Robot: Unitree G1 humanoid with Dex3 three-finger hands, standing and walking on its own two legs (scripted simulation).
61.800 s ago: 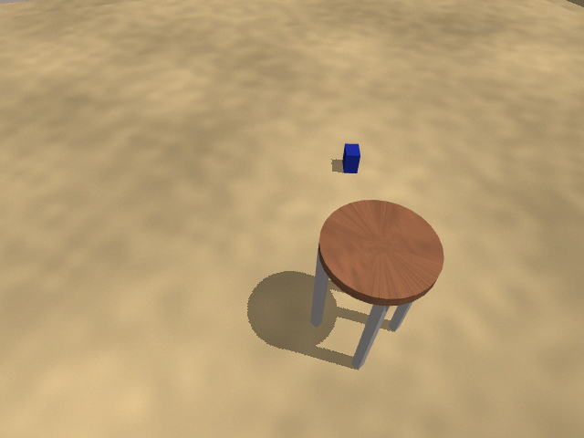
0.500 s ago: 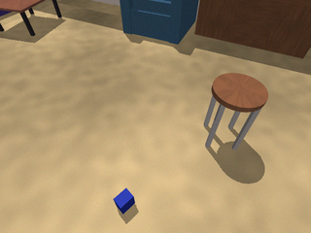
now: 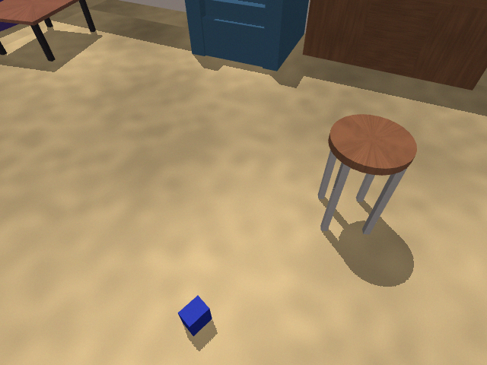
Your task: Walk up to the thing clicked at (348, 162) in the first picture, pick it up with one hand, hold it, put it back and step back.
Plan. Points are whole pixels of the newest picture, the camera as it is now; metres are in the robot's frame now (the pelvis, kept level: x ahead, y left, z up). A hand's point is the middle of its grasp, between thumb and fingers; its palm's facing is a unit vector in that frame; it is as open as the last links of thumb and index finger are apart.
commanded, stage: stand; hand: left
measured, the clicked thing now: (195, 315) +0.44 +0.20 -0.72
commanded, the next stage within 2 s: step back in 1.08 s
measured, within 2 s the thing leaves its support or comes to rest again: neither
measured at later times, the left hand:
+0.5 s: hand out of the picture +0.08 +0.24 -0.16, palm faces -0.02 -0.94 -0.34, open 7.4 cm
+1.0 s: hand out of the picture +0.10 +0.24 -0.15, palm faces -0.02 -0.94 -0.34, open 7.4 cm
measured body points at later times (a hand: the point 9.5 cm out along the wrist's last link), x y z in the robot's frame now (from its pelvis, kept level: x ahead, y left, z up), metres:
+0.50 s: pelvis +0.01 +0.00 +0.00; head +0.02 -0.01 +0.45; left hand +0.08 +0.29 -0.13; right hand +0.08 -0.30 -0.14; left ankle +0.01 +0.13 -0.75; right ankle +0.02 -0.14 -0.75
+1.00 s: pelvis +0.02 +0.00 +0.00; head +0.03 -0.01 +0.45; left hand +0.10 +0.29 -0.13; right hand +0.09 -0.30 -0.14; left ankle +0.01 +0.13 -0.75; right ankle +0.02 -0.14 -0.75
